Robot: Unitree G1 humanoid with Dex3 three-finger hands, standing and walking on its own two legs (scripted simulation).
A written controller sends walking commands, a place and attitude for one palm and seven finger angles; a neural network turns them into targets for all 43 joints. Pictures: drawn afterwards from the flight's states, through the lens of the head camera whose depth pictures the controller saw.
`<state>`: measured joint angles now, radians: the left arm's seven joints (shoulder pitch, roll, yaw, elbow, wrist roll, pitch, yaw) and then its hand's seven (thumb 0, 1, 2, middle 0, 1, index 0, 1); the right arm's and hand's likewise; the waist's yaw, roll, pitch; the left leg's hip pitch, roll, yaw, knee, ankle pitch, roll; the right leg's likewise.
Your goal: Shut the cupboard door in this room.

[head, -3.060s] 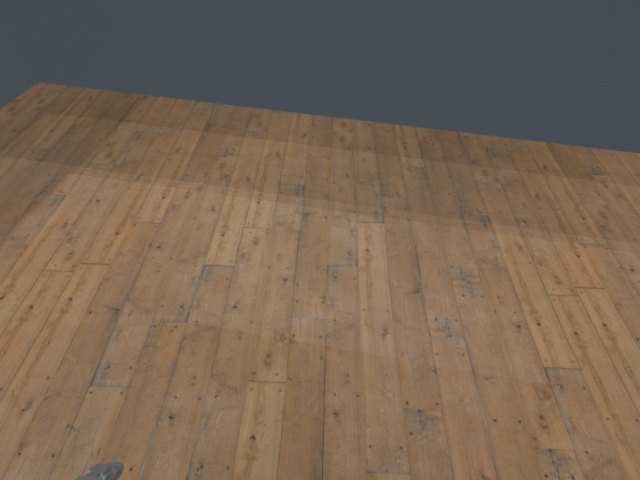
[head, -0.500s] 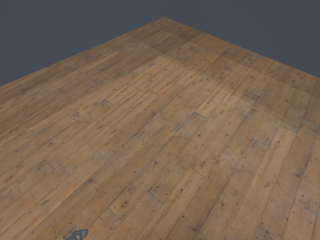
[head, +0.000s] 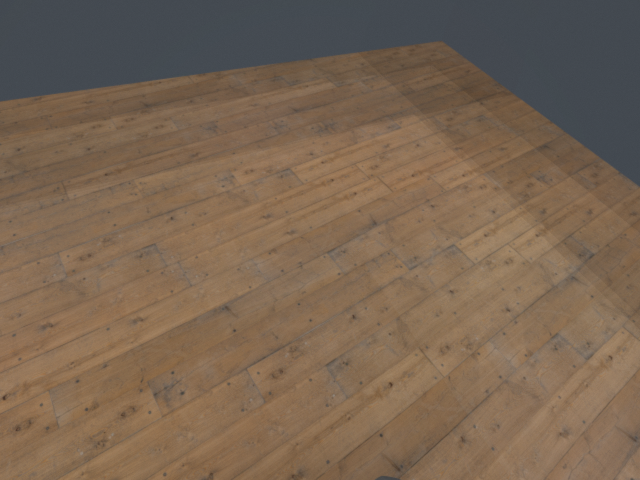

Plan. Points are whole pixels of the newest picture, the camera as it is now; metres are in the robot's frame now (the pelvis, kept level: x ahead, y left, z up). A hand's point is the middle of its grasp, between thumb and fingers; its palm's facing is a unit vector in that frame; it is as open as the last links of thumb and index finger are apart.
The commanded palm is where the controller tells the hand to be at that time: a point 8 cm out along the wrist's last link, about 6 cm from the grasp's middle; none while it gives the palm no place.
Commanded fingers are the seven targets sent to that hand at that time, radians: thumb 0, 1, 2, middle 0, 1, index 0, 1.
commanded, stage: turn or walk to find it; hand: left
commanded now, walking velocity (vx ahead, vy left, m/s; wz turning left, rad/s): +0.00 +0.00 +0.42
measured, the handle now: out of the picture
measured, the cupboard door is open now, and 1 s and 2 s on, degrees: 93 93 93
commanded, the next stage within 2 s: none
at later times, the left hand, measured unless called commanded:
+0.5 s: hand out of the picture +0.05 +0.19 -0.14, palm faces +0.20 -0.94 -0.28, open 7.4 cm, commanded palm none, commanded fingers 0.00 0.90 0.90 -0.20 -0.30 -0.20 -0.30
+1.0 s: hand out of the picture -0.15 +0.19 -0.18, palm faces +0.47 -0.85 -0.25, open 7.4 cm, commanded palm none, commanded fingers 0.00 0.90 0.90 -0.20 -0.30 -0.20 -0.30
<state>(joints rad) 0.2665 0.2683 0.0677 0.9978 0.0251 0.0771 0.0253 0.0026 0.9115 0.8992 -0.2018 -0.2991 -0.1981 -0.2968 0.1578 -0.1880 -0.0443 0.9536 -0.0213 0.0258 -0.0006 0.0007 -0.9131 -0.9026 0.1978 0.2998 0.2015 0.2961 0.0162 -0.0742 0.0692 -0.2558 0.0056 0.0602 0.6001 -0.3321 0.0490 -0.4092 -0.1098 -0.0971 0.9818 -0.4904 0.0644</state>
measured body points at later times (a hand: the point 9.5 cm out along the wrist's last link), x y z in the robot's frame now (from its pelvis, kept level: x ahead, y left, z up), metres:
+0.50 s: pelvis -0.03 -0.03 +0.00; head +0.00 -0.04 +0.45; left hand +0.04 +0.24 -0.12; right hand +0.04 -0.27 -0.16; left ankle +0.00 +0.09 -0.73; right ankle -0.01 -0.14 -0.73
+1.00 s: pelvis -0.07 -0.01 +0.00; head -0.05 +0.03 +0.45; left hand -0.17 +0.24 -0.16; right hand +0.14 -0.20 -0.13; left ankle -0.12 +0.09 -0.73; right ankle -0.03 -0.13 -0.69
